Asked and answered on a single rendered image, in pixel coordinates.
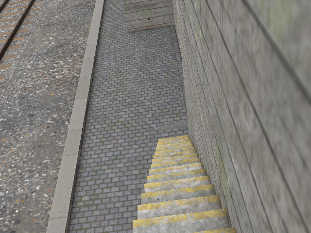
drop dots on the stairs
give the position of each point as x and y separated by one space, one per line
179 196

